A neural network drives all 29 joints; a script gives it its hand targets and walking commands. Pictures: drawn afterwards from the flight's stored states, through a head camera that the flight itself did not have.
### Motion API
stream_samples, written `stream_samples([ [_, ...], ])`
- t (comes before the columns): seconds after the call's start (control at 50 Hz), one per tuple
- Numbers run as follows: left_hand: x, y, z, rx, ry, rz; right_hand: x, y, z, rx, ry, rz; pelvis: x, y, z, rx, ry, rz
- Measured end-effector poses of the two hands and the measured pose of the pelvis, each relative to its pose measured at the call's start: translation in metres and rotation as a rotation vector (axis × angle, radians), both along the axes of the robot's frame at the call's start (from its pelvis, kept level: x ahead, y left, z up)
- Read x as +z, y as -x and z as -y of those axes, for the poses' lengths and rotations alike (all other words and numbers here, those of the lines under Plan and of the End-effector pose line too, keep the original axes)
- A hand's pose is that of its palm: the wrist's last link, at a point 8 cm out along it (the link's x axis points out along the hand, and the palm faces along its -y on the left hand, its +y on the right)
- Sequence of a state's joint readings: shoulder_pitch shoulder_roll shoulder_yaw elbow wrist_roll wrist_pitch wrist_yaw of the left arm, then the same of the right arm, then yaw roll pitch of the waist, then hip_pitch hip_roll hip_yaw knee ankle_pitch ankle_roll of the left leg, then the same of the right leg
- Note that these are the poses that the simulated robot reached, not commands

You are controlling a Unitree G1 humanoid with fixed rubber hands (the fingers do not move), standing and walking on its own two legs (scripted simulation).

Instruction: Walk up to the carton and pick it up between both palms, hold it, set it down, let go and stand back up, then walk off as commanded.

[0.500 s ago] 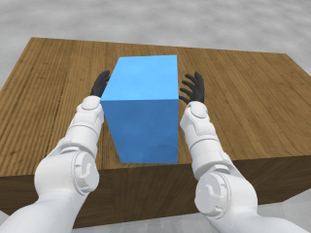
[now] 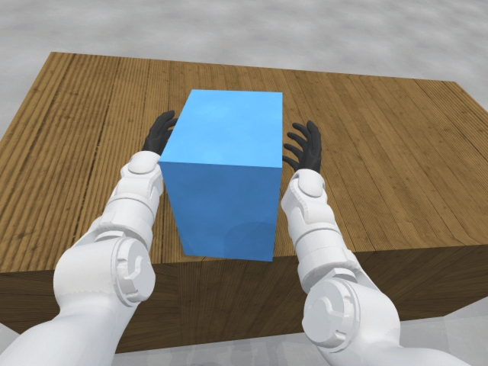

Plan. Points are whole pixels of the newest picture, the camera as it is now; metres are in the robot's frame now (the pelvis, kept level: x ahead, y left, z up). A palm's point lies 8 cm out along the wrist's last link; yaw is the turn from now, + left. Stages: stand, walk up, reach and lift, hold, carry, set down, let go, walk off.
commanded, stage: set down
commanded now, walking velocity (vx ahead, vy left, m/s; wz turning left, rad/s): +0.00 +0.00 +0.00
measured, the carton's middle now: (232, 175) +0.44 -0.02 +0.07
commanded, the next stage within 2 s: none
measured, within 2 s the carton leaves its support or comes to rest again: rests again in 1.36 s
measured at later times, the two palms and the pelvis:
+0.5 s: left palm (155, 155) +0.46 +0.11 +0.10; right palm (307, 174) +0.39 -0.14 +0.12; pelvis +0.00 +0.00 +0.00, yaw +0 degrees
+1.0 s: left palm (156, 154) +0.46 +0.11 +0.10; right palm (308, 176) +0.39 -0.14 +0.12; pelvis +0.00 +0.00 +0.00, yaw +0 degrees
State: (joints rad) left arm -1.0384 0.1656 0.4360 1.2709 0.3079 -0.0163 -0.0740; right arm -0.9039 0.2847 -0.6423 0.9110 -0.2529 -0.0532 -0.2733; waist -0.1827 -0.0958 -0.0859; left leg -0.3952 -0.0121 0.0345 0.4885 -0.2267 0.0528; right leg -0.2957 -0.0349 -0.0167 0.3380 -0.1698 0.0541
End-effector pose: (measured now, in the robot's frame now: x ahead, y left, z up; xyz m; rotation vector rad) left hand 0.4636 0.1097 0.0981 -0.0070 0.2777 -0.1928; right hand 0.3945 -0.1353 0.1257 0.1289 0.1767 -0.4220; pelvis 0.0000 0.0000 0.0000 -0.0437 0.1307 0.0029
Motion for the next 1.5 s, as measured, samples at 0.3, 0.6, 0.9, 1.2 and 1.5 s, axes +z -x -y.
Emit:
stream_samples([
  [0.3, -0.001, 0.000, 0.000, -0.021, -0.003, 0.010, -0.004, 0.003, 0.001, -0.001, 0.008, 0.016, 0.000, 0.001, 0.000, 0.000, 0.000, 0.001],
  [0.6, -0.001, 0.000, 0.001, -0.045, -0.011, 0.020, -0.008, 0.005, 0.004, -0.002, 0.010, 0.025, 0.000, 0.001, 0.001, 0.000, 0.000, 0.002],
  [0.9, -0.002, -0.001, 0.002, -0.060, -0.010, 0.025, -0.010, 0.005, 0.005, 0.001, 0.018, 0.029, 0.000, 0.002, 0.001, 0.000, 0.000, 0.002],
  [1.2, -0.004, -0.003, 0.007, -0.077, -0.011, 0.028, -0.015, 0.006, 0.012, -0.006, 0.026, 0.017, 0.000, 0.002, 0.002, 0.000, 0.000, 0.002],
  [1.5, -0.029, -0.008, 0.014, -0.014, -0.018, -0.055, -0.033, -0.002, 0.017, 0.002, 0.130, -0.055, 0.000, -0.003, 0.005, -0.003, 0.000, -0.005],
])
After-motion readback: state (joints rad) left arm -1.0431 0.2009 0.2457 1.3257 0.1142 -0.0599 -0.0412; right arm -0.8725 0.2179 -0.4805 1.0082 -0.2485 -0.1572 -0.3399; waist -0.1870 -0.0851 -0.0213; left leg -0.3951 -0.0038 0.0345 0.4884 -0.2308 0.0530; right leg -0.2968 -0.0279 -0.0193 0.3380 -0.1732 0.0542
